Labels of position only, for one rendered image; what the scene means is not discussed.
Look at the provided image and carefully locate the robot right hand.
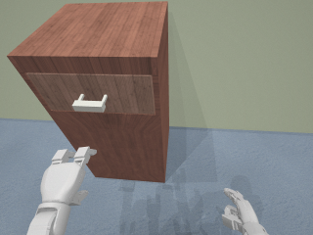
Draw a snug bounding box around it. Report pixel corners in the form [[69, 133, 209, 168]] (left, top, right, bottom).
[[222, 188, 259, 233]]

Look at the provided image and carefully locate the handle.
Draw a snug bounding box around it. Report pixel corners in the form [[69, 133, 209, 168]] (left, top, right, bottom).
[[72, 94, 108, 113]]

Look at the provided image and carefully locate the right robot forearm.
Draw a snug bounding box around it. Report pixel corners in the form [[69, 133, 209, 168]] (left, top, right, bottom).
[[242, 221, 269, 235]]

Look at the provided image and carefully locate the cabinet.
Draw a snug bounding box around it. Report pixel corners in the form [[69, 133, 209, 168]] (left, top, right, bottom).
[[7, 1, 169, 183]]

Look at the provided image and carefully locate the robot left hand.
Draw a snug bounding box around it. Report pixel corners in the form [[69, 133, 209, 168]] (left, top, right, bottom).
[[40, 146, 97, 206]]

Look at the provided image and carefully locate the drawer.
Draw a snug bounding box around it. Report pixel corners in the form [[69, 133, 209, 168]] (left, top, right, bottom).
[[26, 72, 156, 115]]

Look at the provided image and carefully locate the left robot forearm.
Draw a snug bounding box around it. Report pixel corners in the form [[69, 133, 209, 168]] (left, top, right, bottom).
[[26, 201, 71, 235]]

